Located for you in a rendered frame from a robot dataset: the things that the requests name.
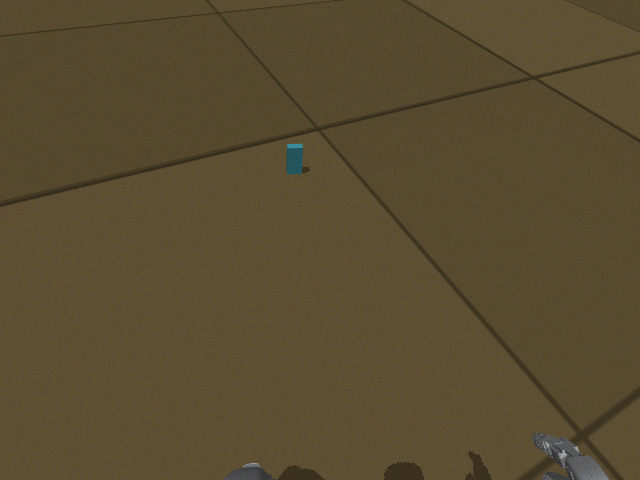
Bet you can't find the carton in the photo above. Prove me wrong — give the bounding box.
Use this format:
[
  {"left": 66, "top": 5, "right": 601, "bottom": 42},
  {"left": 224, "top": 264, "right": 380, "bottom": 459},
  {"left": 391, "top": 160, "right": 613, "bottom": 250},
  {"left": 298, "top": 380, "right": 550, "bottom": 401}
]
[{"left": 287, "top": 144, "right": 303, "bottom": 174}]

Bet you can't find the right robot hand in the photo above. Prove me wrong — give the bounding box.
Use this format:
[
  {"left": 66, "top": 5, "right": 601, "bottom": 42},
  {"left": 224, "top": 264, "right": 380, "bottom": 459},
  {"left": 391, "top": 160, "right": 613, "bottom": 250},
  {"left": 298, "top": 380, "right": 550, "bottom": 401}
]
[{"left": 532, "top": 433, "right": 610, "bottom": 480}]

